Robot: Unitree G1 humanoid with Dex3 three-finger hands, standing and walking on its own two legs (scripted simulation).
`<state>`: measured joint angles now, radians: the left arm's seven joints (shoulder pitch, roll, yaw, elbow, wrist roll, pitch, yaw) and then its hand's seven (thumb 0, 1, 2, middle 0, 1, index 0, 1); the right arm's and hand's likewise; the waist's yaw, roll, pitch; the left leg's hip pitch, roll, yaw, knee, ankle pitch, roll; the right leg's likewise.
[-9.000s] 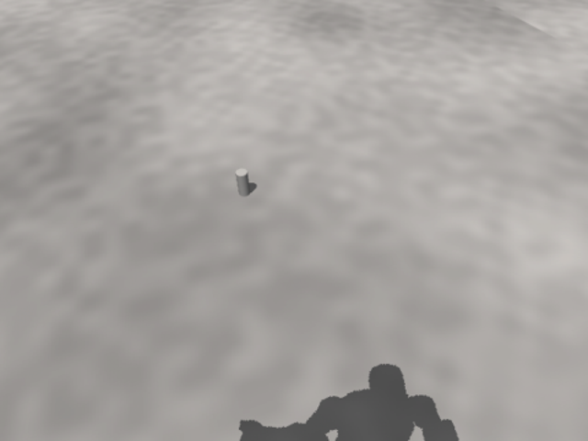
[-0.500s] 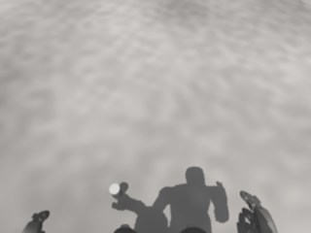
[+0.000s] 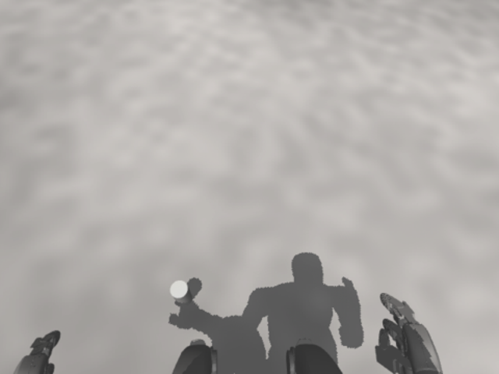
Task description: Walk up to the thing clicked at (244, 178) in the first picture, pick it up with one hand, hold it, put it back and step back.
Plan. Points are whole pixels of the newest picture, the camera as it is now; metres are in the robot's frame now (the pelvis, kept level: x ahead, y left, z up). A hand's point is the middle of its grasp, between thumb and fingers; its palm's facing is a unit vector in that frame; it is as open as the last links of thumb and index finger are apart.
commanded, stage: go down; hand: left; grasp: from the side
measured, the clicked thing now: (181, 294) +0.39 +0.20 -0.61
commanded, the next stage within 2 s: none
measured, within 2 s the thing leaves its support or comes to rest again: neither
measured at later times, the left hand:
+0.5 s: hand (81, 321) +0.25 +0.33 -0.21, palm faces +0.07 -0.94 -0.34, open 16.5 cm
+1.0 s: hand (81, 304) +0.30 +0.36 -0.26, palm faces +0.10 -0.96 -0.27, open 16.4 cm
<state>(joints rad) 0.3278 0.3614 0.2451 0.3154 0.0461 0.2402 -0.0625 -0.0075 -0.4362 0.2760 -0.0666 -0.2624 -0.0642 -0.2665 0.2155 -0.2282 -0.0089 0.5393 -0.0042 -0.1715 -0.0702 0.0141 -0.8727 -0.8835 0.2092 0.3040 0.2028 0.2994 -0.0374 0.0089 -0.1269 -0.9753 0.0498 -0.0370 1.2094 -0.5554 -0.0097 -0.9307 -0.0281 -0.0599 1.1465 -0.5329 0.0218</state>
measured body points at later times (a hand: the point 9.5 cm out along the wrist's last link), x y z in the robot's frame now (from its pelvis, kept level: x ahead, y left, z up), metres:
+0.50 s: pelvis -0.05 +0.00 -0.14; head +0.12 +0.02 +0.28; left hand +0.25 +0.38 -0.19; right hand +0.11 -0.27 -0.25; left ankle +0.01 +0.12 -0.64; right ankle +0.01 -0.14 -0.64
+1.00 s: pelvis -0.07 -0.01 -0.22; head +0.13 +0.03 +0.18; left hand +0.29 +0.41 -0.24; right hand +0.07 -0.29 -0.34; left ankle +0.01 +0.12 -0.64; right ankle +0.01 -0.14 -0.64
